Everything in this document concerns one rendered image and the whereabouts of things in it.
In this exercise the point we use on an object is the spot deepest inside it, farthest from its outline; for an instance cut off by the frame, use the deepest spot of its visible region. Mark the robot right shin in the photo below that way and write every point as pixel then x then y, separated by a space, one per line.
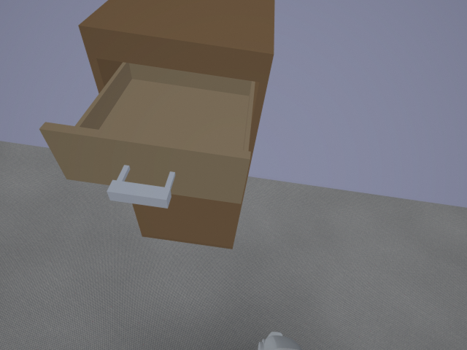
pixel 274 333

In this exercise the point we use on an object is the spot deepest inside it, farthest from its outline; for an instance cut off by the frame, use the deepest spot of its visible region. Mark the handle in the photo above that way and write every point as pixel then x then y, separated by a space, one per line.
pixel 142 194

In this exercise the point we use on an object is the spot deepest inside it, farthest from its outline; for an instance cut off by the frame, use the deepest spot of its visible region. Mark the drawer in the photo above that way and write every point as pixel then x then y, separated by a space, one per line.
pixel 158 120

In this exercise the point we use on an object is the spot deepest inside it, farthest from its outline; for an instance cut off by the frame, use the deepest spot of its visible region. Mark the robot right thigh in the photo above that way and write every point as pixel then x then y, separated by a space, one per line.
pixel 278 342

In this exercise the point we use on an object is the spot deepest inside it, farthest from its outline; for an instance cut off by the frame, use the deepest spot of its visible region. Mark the cabinet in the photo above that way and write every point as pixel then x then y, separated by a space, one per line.
pixel 225 38

